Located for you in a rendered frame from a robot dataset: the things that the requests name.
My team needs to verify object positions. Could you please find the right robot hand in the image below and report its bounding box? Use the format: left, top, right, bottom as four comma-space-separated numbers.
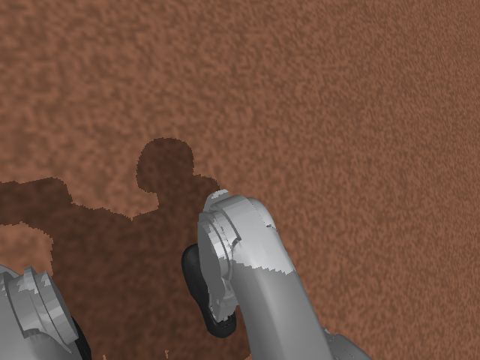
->
321, 326, 373, 360

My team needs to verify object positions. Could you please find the right robot foot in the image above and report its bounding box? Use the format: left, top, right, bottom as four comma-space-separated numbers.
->
181, 244, 236, 338

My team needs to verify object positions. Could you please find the left robot foot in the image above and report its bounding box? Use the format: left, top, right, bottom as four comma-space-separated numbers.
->
72, 317, 92, 360

